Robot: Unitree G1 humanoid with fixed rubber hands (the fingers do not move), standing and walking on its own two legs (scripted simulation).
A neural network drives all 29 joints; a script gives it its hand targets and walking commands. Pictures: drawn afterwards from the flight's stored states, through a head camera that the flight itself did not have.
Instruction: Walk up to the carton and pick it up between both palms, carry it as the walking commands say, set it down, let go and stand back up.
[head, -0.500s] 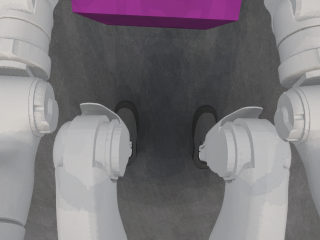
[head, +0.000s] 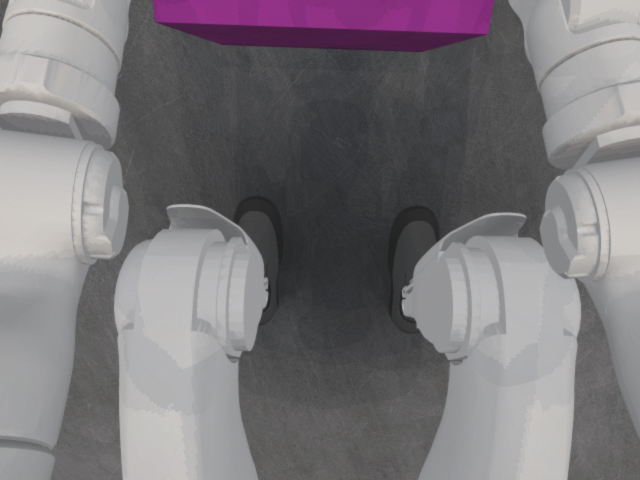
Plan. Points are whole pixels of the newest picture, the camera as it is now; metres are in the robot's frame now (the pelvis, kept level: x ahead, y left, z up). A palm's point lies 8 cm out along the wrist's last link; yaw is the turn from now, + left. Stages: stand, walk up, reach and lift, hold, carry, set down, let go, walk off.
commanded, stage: reach and lift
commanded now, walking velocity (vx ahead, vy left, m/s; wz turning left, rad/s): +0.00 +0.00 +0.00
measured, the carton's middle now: out of the picture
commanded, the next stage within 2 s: none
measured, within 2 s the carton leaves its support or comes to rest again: leaves its support in 0.68 s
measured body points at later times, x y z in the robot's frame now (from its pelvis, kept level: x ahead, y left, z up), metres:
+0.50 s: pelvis +0.00 +0.00 -0.01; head +0.38 +0.01 +0.22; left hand +0.57 +0.21 -0.19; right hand +0.57 -0.14 -0.20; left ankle +0.12 +0.12 -0.33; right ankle +0.12 -0.12 -0.33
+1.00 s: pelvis -0.01 +0.00 +0.02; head +0.36 +0.02 +0.26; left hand +0.57 +0.22 -0.13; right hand +0.58 -0.13 -0.13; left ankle +0.12 +0.12 -0.33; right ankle +0.12 -0.12 -0.33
